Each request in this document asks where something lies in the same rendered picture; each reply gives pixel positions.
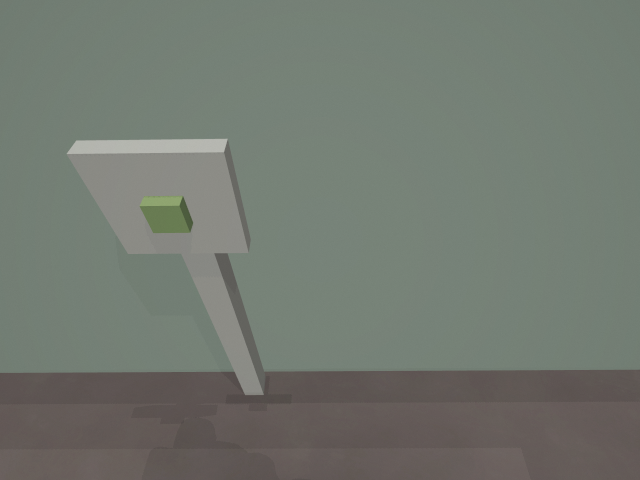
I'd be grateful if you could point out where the button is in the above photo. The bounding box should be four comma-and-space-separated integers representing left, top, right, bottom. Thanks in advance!
140, 196, 193, 233

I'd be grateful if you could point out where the panel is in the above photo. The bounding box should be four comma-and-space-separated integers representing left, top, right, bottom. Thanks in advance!
67, 139, 266, 395

